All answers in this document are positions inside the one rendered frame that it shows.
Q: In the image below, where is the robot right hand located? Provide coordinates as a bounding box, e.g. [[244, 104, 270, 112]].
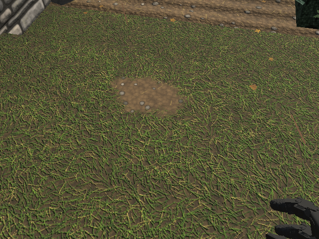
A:
[[265, 197, 319, 239]]

